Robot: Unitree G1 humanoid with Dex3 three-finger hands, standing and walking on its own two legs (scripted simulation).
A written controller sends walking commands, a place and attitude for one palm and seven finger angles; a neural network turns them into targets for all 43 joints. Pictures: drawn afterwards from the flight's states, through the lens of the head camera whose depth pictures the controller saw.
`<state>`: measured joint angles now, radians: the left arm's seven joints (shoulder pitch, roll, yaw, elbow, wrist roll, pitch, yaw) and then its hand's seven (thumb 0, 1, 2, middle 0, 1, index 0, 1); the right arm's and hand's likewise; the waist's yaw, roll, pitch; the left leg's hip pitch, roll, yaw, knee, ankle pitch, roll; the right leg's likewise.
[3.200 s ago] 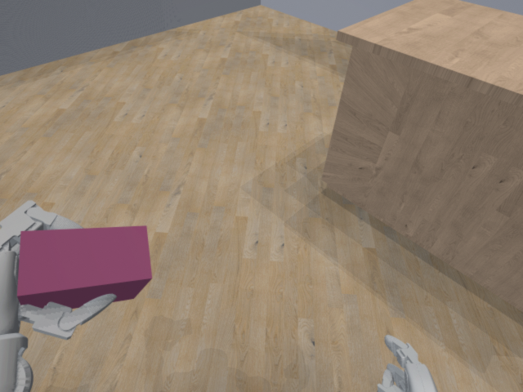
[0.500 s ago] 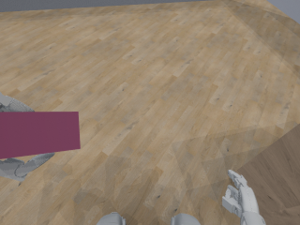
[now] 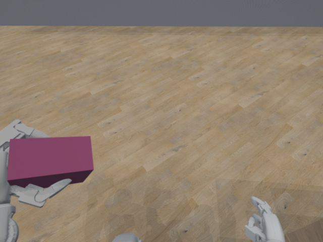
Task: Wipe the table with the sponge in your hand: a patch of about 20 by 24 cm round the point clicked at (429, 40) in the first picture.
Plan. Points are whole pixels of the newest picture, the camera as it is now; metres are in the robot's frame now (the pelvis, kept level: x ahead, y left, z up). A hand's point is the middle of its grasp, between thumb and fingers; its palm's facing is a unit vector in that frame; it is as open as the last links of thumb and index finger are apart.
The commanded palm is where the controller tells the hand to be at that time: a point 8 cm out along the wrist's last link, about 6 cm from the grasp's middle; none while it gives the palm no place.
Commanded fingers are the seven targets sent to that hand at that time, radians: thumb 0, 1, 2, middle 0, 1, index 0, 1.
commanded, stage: walk to a spot facing it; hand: left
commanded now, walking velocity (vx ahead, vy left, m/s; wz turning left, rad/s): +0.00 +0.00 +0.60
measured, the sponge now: (64, 163) +0.23 +0.19 +0.15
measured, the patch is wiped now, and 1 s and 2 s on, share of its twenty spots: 0.00 0.00 0.00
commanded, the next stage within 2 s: turn to face it in 1.78 s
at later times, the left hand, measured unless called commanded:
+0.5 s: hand out of the picture +0.06 +0.27 +0.19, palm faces +0.64 -0.64 -0.44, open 10.2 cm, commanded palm +0.01 +0.30 +0.17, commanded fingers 0.00 0.10 1.30 -1.20 -1.60 -1.20 -1.60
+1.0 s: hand out of the picture +0.01 +0.31 +0.18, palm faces +0.81 -0.44 -0.38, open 10.2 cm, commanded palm -0.05 +0.32 +0.17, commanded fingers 0.00 0.10 1.30 -1.20 -1.60 -1.20 -1.60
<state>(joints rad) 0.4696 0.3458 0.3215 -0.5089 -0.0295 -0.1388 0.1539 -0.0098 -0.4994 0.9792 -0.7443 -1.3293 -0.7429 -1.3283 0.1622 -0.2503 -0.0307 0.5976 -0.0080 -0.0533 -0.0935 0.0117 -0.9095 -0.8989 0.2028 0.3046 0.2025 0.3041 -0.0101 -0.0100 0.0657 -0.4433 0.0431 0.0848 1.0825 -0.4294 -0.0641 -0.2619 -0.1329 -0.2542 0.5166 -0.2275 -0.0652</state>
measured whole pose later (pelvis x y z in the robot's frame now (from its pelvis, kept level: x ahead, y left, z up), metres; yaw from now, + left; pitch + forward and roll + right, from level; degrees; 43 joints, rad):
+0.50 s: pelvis -0.06 -0.01 +0.00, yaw +17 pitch -1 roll -2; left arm 0.49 0.38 0.37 -0.55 -0.03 -0.19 0.14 -0.01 -0.50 0.98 -0.74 -1.33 -0.74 -1.33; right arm 0.26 -0.11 0.05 0.63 0.00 -0.10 -0.03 0.01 -0.90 -0.90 0.21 0.31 0.21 0.30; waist 0.02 0.05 0.01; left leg -0.29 0.05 -0.10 0.52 -0.23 -0.02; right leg -0.34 -0.03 -0.11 0.78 -0.47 0.07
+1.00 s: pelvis -0.04 -0.01 -0.02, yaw +31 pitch +0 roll +2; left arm 0.48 0.36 0.37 -0.62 -0.04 -0.18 0.20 -0.01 -0.50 0.98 -0.74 -1.33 -0.74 -1.33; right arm 0.23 -0.28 -0.06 0.53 0.00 -0.06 -0.07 0.01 -0.91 -0.90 0.20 0.30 0.20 0.30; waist 0.04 -0.04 0.06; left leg -0.30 0.06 0.17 0.54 -0.27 0.03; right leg -0.21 -0.18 -0.29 0.68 -0.42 0.01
